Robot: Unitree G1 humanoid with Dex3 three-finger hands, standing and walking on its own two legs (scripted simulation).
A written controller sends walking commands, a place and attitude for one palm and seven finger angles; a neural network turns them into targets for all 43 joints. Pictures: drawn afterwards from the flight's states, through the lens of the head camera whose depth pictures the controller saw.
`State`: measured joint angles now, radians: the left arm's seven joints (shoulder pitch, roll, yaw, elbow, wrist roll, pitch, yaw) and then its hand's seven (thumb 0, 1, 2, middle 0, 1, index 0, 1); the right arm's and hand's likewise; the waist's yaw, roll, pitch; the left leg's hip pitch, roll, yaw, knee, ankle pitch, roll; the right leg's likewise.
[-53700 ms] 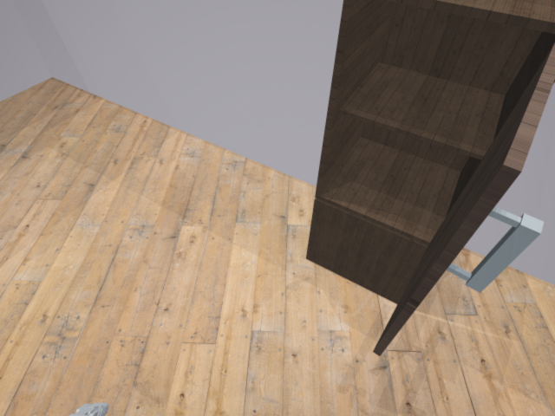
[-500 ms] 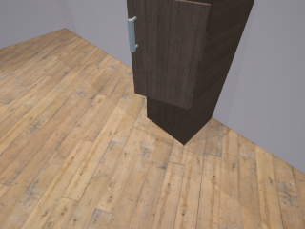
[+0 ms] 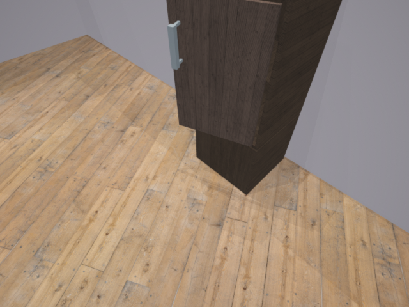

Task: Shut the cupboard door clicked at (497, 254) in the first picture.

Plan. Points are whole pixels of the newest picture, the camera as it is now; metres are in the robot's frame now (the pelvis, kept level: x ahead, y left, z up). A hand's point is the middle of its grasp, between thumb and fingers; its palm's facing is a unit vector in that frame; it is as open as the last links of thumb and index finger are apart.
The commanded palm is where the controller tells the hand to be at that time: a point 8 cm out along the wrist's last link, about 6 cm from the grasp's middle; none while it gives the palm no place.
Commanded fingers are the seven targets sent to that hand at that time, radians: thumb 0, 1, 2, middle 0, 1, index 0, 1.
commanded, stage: walk to a spot facing it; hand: left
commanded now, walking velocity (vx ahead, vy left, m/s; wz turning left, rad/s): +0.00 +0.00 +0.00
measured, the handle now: (176, 45) +0.94 +0.15 +0.06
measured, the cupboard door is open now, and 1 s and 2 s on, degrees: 21 21 21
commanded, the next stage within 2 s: turn to face it in 1.72 s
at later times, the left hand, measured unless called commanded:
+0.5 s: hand out of the picture +0.00 +0.23 -0.21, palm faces +0.22 -0.95 -0.23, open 7.4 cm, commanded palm none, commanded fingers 0.00 0.90 0.90 -0.20 -0.30 -0.20 -0.30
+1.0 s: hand out of the picture -0.06 +0.21 -0.17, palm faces +0.54 -0.80 -0.26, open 7.4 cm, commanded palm none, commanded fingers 0.00 0.90 0.90 -0.20 -0.30 -0.20 -0.30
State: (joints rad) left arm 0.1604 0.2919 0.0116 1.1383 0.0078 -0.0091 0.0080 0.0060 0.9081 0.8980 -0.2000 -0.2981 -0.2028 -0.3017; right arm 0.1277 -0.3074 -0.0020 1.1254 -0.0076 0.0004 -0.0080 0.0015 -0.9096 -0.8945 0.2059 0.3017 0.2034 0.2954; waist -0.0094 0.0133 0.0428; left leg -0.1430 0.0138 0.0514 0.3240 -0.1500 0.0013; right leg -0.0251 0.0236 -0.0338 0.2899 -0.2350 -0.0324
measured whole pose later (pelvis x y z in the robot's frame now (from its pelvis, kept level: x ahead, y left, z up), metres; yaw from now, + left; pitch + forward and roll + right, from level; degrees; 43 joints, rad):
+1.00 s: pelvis -0.01 +0.00 -0.01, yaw +34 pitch +0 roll +2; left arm 0.22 0.21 0.06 0.91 0.03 0.01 0.01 0.01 0.91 0.90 -0.20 -0.30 -0.20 -0.30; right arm 0.20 -0.26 -0.09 0.91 -0.02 0.06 0.03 0.00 -0.91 -0.90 0.20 0.30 0.20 0.29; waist -0.04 -0.02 0.09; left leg -0.41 0.02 0.05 0.85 -0.45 -0.04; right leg -0.20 -0.14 -0.15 0.55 -0.34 0.03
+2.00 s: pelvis +0.17 +0.20 -0.02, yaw +65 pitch -1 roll +0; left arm 0.27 0.21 0.07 0.98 0.02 0.02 0.01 0.01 0.91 0.90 -0.20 -0.30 -0.20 -0.30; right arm 0.11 -0.19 -0.01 0.92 -0.03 -0.02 -0.01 0.00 -0.91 -0.89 0.20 0.30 0.20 0.29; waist 0.04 -0.01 0.10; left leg -0.32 0.02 0.14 0.57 -0.23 0.05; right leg -0.47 -0.12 -0.05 1.02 -0.41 0.03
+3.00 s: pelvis +0.21 +0.29 -0.02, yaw +30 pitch +0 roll +0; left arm 0.14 0.22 0.06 0.86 0.02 0.05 -0.01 0.00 0.91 0.90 -0.20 -0.30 -0.20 -0.30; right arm 0.20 -0.27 -0.06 0.91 -0.01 0.06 -0.01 0.00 -0.91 -0.89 0.20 0.30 0.20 0.29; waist -0.03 0.04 0.10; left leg -0.47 0.08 0.05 1.06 -0.44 -0.08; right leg -0.30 0.01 0.02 0.57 -0.27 0.00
